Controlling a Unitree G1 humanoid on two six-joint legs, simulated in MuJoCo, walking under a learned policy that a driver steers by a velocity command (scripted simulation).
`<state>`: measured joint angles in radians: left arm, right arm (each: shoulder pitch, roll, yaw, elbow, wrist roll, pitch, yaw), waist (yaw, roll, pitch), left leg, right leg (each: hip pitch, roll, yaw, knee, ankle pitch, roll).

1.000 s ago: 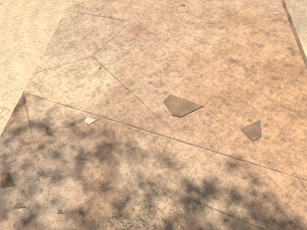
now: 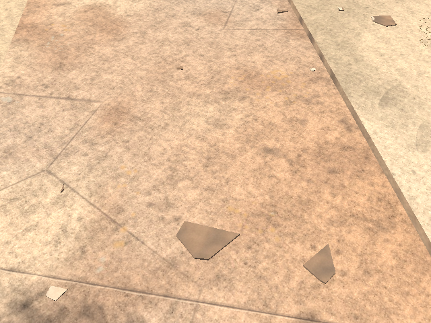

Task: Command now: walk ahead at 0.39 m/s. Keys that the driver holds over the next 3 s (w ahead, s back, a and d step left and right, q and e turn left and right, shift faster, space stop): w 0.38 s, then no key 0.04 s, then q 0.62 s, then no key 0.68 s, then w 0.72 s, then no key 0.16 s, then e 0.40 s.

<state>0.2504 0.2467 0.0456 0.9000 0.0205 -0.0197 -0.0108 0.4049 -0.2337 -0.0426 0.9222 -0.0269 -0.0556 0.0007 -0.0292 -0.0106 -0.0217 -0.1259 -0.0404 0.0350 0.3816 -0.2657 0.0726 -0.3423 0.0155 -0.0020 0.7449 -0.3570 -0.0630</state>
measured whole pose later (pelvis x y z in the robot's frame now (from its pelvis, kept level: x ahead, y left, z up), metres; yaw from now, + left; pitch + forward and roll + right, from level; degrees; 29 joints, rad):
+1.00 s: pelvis +0.32 -0.03 -0.01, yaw +15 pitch +0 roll -1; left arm 0.15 0.24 0.06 0.86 0.03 0.02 0.04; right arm 0.20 -0.25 -0.08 0.87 -0.01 0.02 -0.01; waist -0.02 -0.02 0.08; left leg -0.34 -0.10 -0.01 0.45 -0.11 0.11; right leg -0.50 -0.02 0.02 1.08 -0.41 0.03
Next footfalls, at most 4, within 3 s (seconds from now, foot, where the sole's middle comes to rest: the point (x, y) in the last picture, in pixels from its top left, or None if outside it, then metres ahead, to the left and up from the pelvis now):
0.30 right None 0.27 -0.14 -0.78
0.80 left None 0.41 0.04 -0.78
1.30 right None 0.40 -0.15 -0.78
1.60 left None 0.30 0.04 -0.78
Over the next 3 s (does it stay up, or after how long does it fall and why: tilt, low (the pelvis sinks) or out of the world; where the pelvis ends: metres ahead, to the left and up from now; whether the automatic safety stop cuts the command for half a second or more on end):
stays up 0.70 0.08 -0.02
